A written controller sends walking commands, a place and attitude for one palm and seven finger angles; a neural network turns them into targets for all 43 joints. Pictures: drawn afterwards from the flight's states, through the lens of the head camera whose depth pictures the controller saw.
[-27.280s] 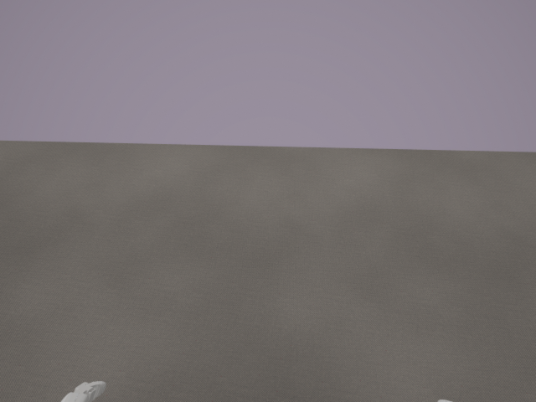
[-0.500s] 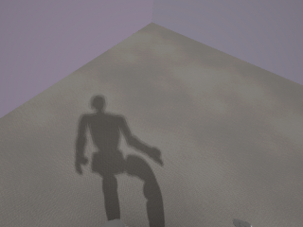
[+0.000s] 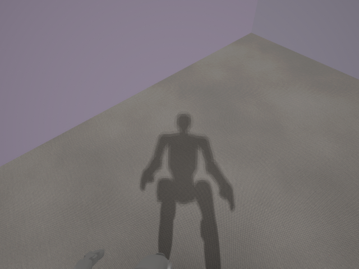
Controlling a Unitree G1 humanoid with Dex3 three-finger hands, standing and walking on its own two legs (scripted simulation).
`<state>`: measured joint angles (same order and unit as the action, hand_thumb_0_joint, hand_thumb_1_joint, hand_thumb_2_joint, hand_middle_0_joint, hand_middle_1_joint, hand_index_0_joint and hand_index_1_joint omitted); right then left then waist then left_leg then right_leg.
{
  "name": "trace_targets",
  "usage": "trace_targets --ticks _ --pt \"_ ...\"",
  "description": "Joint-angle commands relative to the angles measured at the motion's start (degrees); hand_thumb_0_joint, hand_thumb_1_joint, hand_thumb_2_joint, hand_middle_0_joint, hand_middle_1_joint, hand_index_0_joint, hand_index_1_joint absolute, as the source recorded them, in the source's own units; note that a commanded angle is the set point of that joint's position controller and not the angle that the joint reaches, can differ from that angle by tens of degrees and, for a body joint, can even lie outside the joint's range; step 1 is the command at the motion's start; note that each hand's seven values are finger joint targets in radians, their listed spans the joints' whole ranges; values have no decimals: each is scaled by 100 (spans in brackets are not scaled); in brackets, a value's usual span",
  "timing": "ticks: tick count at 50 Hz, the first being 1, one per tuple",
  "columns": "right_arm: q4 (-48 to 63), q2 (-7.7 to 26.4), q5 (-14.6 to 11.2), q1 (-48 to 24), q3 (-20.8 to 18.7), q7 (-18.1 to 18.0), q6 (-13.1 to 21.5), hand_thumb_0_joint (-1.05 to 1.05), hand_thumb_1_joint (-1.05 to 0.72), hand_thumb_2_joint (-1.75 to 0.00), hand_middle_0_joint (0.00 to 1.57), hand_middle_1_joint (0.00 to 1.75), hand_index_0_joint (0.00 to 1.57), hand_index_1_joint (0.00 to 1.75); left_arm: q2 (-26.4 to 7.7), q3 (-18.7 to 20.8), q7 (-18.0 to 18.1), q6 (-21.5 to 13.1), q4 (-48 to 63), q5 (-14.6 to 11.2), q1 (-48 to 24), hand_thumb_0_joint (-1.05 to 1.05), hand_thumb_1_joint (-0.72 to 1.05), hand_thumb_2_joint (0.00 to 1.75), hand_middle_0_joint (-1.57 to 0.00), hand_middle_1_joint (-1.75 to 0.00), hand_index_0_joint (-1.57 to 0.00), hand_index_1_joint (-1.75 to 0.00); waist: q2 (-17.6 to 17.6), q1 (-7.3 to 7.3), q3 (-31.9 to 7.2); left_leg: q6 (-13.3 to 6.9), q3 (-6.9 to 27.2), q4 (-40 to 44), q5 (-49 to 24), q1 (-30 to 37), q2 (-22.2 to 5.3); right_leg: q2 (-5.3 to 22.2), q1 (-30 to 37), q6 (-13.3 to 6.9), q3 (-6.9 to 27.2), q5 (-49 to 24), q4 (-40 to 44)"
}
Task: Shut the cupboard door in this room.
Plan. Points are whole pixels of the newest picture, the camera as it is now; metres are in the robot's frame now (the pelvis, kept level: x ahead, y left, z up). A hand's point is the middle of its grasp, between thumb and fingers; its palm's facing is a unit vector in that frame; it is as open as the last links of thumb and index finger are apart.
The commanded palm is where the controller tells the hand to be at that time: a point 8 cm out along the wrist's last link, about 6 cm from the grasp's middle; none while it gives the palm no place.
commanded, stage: walk to a spot facing it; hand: left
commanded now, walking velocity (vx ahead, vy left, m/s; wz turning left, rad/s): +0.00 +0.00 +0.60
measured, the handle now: out of the picture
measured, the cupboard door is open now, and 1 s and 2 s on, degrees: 83 83 83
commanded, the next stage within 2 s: none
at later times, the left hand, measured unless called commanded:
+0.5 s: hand out of the picture -0.05 +0.28 -0.17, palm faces +0.34 -0.90 -0.27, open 7.4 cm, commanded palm none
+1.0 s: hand out of the picture -0.06 +0.21 -0.14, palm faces +0.58 -0.77 -0.26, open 7.4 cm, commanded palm none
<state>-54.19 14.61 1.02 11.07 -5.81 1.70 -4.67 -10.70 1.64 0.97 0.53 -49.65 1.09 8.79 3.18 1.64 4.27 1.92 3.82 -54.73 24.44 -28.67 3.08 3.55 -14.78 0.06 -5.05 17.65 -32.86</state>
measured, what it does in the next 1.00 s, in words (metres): steps on the spot, turning left: left foot, then right foot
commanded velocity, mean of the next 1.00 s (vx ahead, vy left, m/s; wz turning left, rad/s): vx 0.08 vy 0.00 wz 0.60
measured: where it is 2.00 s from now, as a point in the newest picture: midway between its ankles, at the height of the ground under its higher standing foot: outside the picture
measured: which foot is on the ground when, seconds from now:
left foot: up 0.00-0.30, down 0.32-0.80, up 0.82-1.00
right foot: down 0.00-0.32, up 0.34-0.78, down 0.80-1.00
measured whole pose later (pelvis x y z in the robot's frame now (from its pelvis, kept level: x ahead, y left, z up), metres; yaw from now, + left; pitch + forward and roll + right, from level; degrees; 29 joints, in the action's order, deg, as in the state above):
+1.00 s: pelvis -0.01 +0.01 +0.01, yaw +38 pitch +0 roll +2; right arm -55.1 16.0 1.6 13.3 -5.9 3.1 -4.3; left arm -10.3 1.5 0.3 -1.2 -52.1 1.2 13.8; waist 2.0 1.8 3.0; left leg 3.4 0.4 -66.1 16.9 -31.5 -1.1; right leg 5.1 -7.4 0.5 -8.9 16.0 -23.4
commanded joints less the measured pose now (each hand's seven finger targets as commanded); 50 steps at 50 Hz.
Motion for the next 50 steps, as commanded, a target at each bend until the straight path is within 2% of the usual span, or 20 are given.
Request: trace_targets --ticks 1,5,10,12,14,15,16,17,19,21,23,32,37,38,39,40,41,42,45,50 --pt "399 433 13 0 -100 27 110 0 -90 -90 20 30 20 30 -1029 259 101 -124 423 8 -175 0 90 90 -20 -30 -20 -30 -1315 48 -167 202 -171 -1564 -315 -482 -431 1476 271 -514 619 -1826 1450" --pt "503 401 -5 -430 -27 29 102 0 -90 -90 20 30 20 30 -1209 300 92 -116 246 37 402 0 90 90 -20 -30 -20 -30 -1398 -267 -342 315 -466 -675 -52 -294 -477 1591 851 -631 342 -2352 1295" --pt "605 356 -57 -752 84 17 178 0 -90 -90 20 30 20 30 -1531 396 62 -68 81 61 715 0 90 90 -20 -30 -20 -30 -1565 -482 -612 238 -836 826 249 258 -428 1784 1325 -712 103 -3153 896" --pt "597 389 -72 -628 105 -5 228 0 -90 -90 20 30 20 30 -1597 435 55 -43 23 61 688 0 90 90 -20 -30 -20 -30 -1651 -431 -725 180 -971 1579 77 667 -399 1842 1311 -619 -35 -3270 606" --pt "535 534 -51 -281 76 -11 280 0 -90 -90 20 30 20 30 -1583 455 25 -8 12 5 563 0 90 90 -20 -30 -20 -30 -1431 -196 -890 79 -1029 2748 -930 1510 -372 1691 941 -244 -413 -2904 14" --pt "470 878 -32 43 -10 -12 342 0 -90 -90 20 30 20 30 -1449 443 5 20 80 -38 545 0 90 90 -20 -30 -20 -30 -662 13 -1112 -102 -528 3284 -1972 2544 -775 1484 117 51 -593 -2082 -827" --pt "487 1510 -3 297 -174 -37 373 0 -90 -90 20 30 20 30 -1037 352 -46 36 298 -59 439 0 90 90 -20 -30 -20 -30 1171 190 -1156 -741 1372 3352 -4052 3543 -2277 675 -1681 500 -711 1097 -2029" --pt "294 1690 -32 738 -213 -83 339 0 -90 -90 20 30 20 30 -958 251 -4 105 462 2 -36 0 90 90 -20 -30 -20 -30 1358 439 -1145 -1292 1656 3271 -5021 3252 -2705 490 -1964 534 -161 2141 -2750" --pt "325 1374 -6 357 -133 -216 337 0 -90 -90 20 30 20 30 -991 300 18 137 357 -62 -364 0 90 90 -20 -30 -20 -30 1194 302 -689 -1362 1399 3265 -4473 2546 -2242 468 -2009 511 353 1550 -3266" --pt "506 1125 -1 -229 -35 -221 374 0 -90 -90 20 30 20 30 -1008 317 -50 124 150 -43 -60 0 90 90 -20 -30 -20 -30 584 -33 -583 -1113 920 3299 -3982 2294 -1780 393 -1783 537 366 863 -3214" --pt "534 1080 -9 -225 -20 -211 396 0 -90 -90 20 30 20 30 -1005 322 -54 134 81 -36 50 0 90 90 -20 -30 -20 -30 423 -62 -655 -1051 816 3386 -3808 2307 -1603 312 -1665 567 405 596 -3108" --pt "537 1112 30 -15 -117 -175 321 0 -90 -90 20 30 20 30 -926 275 1 122 351 -57 -316 0 90 90 -20 -30 -20 -30 442 59 -576 -1232 1771 3452 -2840 2079 -1534 24 -1301 560 547 758 -1801" --pt "611 1081 10 -216 -159 -164 280 0 -90 -90 20 30 20 30 -936 275 26 28 334 -100 183 0 90 90 -20 -30 -20 -30 547 -173 -826 -992 1994 2948 -3179 1443 -1168 -293 129 430 365 131 20" --pt "641 983 -17 -266 -149 -157 277 0 -90 -90 20 30 20 30 -999 303 34 -16 272 -94 450 0 90 90 -20 -30 -20 -30 397 -307 -956 -817 1926 2720 -2535 1055 -987 -194 817 390 383 -321 787" --pt "686 715 -59 -200 -106 -123 291 0 -90 -90 20 30 20 30 -1317 370 48 -81 235 -27 724 0 90 90 -20 -30 -20 -30 -450 -430 -1122 -489 1448 2006 -1110 153 -547 599 1777 175 1119 47 1607" --pt "839 384 -62 -207 -33 -95 316 0 -90 -90 20 30 20 30 -1754 444 66 -107 271 57 805 0 90 90 -20 -30 -20 -30 -1981 -512 -922 -11 180 610 728 -990 271 2153 2079 -473 2846 725 2117" --pt "837 751 26 -348 -116 -86 262 0 -90 -90 20 30 20 30 -1704 451 82 -80 341 -21 672 0 90 90 -20 -30 -20 -30 -1806 -519 -663 -17 253 -321 816 -879 -97 2520 1131 -751 2924 1517 2365" --pt "769 735 57 -422 -127 -47 210 0 -90 -90 20 30 20 30 -1583 441 77 -76 401 -28 366 0 90 90 -20 -30 -20 -30 -1671 -368 -326 -23 249 -881 490 -896 -265 2271 647 -707 2796 2015 2535" --pt "493 549 86 -189 -76 107 200 0 -90 -90 20 30 20 30 -1136 296 11 -252 304 -25 101 0 90 90 -20 -30 -20 -30 -1110 -99 -9 118 -128 -1478 -643 -926 -531 1512 622 -354 1042 592 2240" --pt "496 387 58 -541 2 163 239 0 -90 -90 20 30 20 30 -1010 280 13 -378 -139 13 1008 0 90 90 -20 -30 -20 -30 -1272 -386 -25 201 -412 -989 -908 -1250 -707 1553 1469 -398 390 -519 2145"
